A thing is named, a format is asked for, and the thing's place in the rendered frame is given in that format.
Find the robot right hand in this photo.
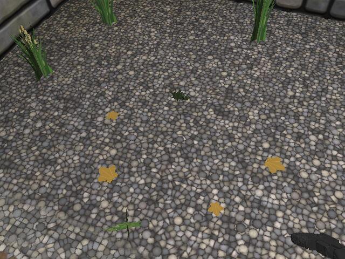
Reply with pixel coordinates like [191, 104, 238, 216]
[291, 233, 345, 259]

